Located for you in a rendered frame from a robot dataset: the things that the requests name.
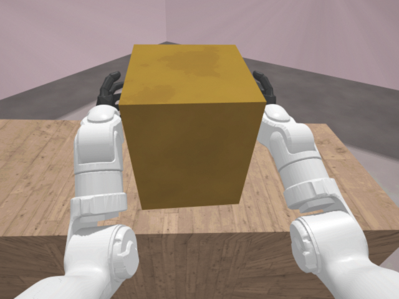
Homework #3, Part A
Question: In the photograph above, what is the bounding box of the right robot upper arm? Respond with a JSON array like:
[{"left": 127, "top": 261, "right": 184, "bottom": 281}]
[{"left": 290, "top": 209, "right": 399, "bottom": 299}]

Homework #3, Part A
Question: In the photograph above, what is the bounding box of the right robot hand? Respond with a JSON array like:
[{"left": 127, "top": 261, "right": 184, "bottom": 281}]
[{"left": 253, "top": 71, "right": 276, "bottom": 105}]

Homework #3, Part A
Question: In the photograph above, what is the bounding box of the right robot forearm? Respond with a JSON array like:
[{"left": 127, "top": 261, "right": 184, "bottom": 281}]
[{"left": 257, "top": 104, "right": 368, "bottom": 253}]

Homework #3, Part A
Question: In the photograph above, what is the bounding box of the left robot forearm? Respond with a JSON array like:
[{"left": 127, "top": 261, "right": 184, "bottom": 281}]
[{"left": 64, "top": 105, "right": 128, "bottom": 271}]

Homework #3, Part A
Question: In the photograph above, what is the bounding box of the left robot hand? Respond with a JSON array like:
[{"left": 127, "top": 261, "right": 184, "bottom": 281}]
[{"left": 96, "top": 71, "right": 124, "bottom": 117}]

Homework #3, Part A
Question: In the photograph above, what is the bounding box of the pedestal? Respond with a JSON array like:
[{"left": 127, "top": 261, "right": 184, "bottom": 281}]
[{"left": 0, "top": 119, "right": 399, "bottom": 299}]

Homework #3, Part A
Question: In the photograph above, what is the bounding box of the carton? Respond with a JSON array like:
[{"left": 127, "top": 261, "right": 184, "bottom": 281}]
[{"left": 118, "top": 44, "right": 267, "bottom": 210}]

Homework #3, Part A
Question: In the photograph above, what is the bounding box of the left robot upper arm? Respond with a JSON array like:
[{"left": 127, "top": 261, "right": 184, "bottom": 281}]
[{"left": 14, "top": 224, "right": 139, "bottom": 299}]

